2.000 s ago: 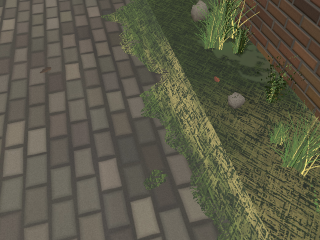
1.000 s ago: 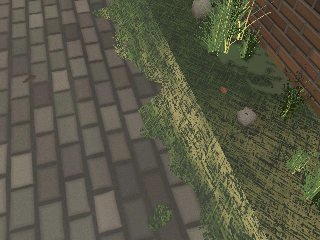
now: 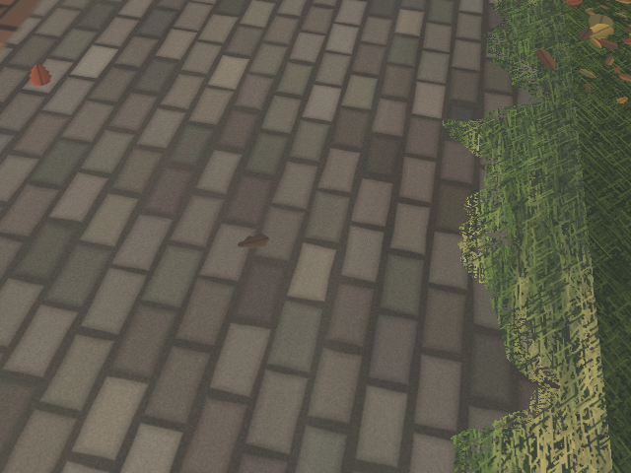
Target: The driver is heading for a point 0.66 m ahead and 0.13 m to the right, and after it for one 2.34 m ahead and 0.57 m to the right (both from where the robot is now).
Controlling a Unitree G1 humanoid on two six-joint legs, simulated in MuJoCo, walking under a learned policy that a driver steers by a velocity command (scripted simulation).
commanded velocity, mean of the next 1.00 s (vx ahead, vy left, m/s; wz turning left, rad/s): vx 0.50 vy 0.00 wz -0.09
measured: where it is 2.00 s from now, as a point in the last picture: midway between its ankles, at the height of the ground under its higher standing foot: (337, 309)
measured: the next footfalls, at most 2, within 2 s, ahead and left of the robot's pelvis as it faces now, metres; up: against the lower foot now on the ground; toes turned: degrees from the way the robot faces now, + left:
right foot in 0.22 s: +0.31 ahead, -0.12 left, +0.00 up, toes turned -1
left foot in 0.76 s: +0.59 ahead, +0.08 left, +0.00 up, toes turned +0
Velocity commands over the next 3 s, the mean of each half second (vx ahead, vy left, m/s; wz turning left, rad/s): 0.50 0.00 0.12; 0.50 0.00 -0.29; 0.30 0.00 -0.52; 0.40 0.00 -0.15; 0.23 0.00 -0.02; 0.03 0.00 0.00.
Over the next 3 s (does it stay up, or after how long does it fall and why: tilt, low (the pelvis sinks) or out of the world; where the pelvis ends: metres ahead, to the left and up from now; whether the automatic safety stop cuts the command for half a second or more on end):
stays up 1.05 -0.19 0.00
